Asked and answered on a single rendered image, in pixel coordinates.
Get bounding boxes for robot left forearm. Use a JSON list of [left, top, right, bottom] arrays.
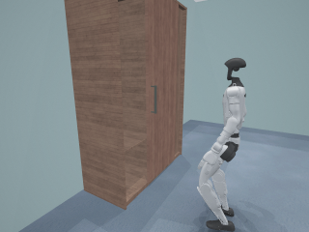
[[211, 117, 238, 155]]

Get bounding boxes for right robot thigh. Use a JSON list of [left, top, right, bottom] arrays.
[[212, 159, 225, 182]]

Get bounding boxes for robot left hand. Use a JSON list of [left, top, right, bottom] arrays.
[[197, 150, 218, 175]]

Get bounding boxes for wardrobe door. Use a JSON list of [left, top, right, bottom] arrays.
[[175, 8, 183, 154], [145, 0, 179, 182]]

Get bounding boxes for right robot upper arm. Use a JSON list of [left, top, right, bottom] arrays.
[[243, 105, 247, 117]]

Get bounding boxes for handle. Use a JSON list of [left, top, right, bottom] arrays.
[[151, 85, 157, 114]]

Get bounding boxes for left robot upper arm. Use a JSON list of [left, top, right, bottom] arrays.
[[226, 86, 240, 126]]

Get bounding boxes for robot right shin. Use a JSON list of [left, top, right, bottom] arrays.
[[211, 176, 229, 211]]

